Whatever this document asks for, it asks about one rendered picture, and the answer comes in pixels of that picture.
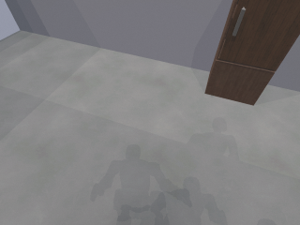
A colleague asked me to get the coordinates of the cupboard door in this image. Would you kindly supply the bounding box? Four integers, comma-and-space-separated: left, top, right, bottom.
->
219, 0, 300, 70

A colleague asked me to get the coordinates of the handle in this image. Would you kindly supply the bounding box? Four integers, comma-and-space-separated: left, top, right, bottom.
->
232, 7, 246, 37

